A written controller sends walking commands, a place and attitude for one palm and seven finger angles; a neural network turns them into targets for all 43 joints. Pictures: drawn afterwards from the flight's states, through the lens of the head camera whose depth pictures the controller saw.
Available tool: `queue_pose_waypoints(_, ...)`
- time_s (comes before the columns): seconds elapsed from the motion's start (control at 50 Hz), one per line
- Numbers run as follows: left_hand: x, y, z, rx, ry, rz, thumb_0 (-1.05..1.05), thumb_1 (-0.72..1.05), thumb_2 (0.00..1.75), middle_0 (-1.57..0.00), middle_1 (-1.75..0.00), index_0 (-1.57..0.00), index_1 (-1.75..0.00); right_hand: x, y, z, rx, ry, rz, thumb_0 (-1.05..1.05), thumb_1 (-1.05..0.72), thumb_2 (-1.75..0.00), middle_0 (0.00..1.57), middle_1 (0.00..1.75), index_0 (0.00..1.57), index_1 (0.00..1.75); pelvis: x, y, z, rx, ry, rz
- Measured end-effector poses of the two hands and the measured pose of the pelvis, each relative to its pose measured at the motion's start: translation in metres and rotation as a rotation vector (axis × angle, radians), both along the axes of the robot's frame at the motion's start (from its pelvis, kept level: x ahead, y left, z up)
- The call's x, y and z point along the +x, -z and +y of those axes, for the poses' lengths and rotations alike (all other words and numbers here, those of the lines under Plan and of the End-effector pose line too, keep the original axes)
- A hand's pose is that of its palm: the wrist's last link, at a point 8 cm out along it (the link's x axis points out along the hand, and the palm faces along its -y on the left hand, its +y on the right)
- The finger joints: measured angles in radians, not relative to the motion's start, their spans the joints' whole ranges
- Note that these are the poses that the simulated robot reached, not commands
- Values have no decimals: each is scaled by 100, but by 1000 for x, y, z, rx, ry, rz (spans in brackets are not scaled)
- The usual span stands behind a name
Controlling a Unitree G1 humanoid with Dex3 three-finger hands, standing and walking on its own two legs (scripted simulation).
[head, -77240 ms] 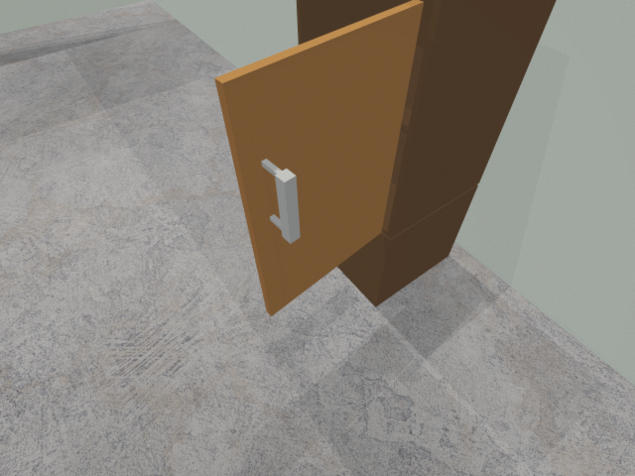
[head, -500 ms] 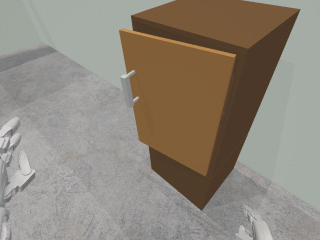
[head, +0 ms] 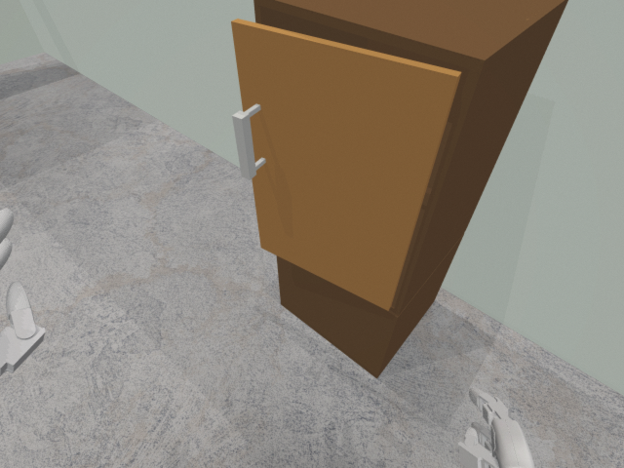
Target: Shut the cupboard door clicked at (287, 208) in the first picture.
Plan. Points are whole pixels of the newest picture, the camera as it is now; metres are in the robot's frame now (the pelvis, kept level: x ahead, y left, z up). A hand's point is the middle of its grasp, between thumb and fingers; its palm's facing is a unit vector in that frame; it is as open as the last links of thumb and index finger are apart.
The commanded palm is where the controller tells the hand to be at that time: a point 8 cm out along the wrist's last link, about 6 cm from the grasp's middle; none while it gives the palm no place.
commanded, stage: step back with the hand held close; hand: left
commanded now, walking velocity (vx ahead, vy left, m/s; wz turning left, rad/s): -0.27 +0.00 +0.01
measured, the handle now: (251, 142) +0.70 +0.17 +0.04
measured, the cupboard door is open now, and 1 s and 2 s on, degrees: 9 9 9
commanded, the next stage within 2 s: stop stepping back and stand still in 0.74 s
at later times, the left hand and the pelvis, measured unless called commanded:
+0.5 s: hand (3, 413) +0.13 +0.26 +0.16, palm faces +0.42 -0.77 -0.48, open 7.4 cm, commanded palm +0.06 +0.29 +0.19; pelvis -0.07 -0.01 +0.00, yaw +2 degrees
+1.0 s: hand out of the picture +0.03 +0.25 +0.17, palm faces +0.41 -0.80 -0.44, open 7.4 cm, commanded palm -0.03 +0.29 +0.19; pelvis -0.17 -0.01 +0.00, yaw +0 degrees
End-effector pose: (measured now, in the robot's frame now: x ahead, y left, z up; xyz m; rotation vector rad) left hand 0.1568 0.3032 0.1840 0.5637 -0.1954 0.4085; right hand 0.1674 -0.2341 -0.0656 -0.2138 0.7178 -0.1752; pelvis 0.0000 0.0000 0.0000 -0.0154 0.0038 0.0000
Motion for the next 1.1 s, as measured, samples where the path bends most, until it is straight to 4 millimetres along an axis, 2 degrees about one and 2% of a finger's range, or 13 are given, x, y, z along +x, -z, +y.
queue_pose_waypoints(0.12, -23, 10, -1, -29, -4, -31, 1, 89, 90, -22, -30, -22, -30, -29, 4, -8, -49, -12, 49, 1, -90, -90, 20, 30, 20, 30, -16, 3, -1, -14, -15, 4)
queue_pose_waypoints(0.24, -36, 2, 6, -4, 7, -96, 2, 88, 90, -22, -30, -22, -30, -53, 2, -9, -93, -3, 73, 2, -90, -90, 20, 30, 20, 30, -28, 3, 3, -33, -31, -6)
queue_pose_waypoints(0.38, -53, -15, 10, 87, -8, -136, 1, 89, 90, -22, -30, -21, -30, -57, 5, -2, -63, -37, 51, 2, -90, -90, 20, 30, 20, 30, -40, 4, -3, -39, -50, 36)
queue_pose_waypoints(0.52, -72, 3, -16, 20, 55, -42, 1, 89, 90, -21, -30, -21, -30, -59, 6, -1, -18, -70, 12, 2, -90, -90, 20, 30, 20, 30, -74, 4, -16, -34, -29, 27)
queue_pose_waypoints(0.62, -99, -6, -30, 30, 99, -71, 2, 88, 90, -22, -30, -22, -30, -73, -4, -9, -26, -54, -16, 2, -90, -90, 20, 30, 20, 30, -88, 3, -19, -22, -44, 14)
queue_pose_waypoints(0.66, -110, -14, -26, 45, 86, -111, 2, 88, 90, -22, -30, -22, -30, -82, -6, -12, -48, -46, 1, 1, -90, -90, 20, 30, 20, 30, -90, 1, -17, -13, -53, 17)
queue_pose_waypoints(0.72, -123, -20, -8, 57, 33, -159, 1, 88, 90, -22, -30, -22, -30, -95, -9, -12, -86, -38, 30, 1, -90, -90, 20, 30, 20, 30, -96, -1, -10, -11, -65, 32)
queue_pose_waypoints(0.8, -133, -10, 19, 36, -34, -150, 1, 88, 90, -22, -30, -22, -30, -112, -5, -6, -98, -28, 47, 1, -91, -90, 20, 30, 20, 30, -120, 1, 0, -4, -71, 30)
queue_pose_waypoints(0.86, -142, 1, 25, 1, -48, -79, 1, 89, 90, -21, -30, -21, -30, -129, -6, 5, -73, -44, 38, 2, -91, -90, 20, 30, 20, 30, -137, -3, 1, -14, -52, 36)
queue_pose_waypoints(0.9, -149, 3, 19, -22, -32, -55, 1, 89, 90, -21, -30, -21, -30, -141, -6, 11, -49, -54, 32, 2, -91, -90, 20, 30, 20, 30, -146, -5, 1, -29, -44, 47)
queue_pose_waypoints(0.98, -168, -2, -6, -27, 43, -58, 2, 89, 90, -21, -30, -21, -30, -166, -6, 17, -1, -65, 12, 2, -90, -90, 20, 30, 20, 30, -162, -5, -6, -25, -15, 66)
queue_pose_waypoints(1.04, -178, -5, -22, -2, 85, -67, 2, 89, 90, -21, -30, -21, -30, -183, -1, 13, 13, -65, 4, 1, -90, -90, 20, 30, 20, 30, -177, -1, -15, -10, 2, 69)
queue_pose_waypoints(1.1, -186, -10, -26, -5, 85, -72, 2, 89, 90, -22, -30, -22, -30, -203, 3, 3, 11, -46, 23, 1, -90, -90, 20, 30, 20, 30, -188, -2, -19, -25, -14, 33)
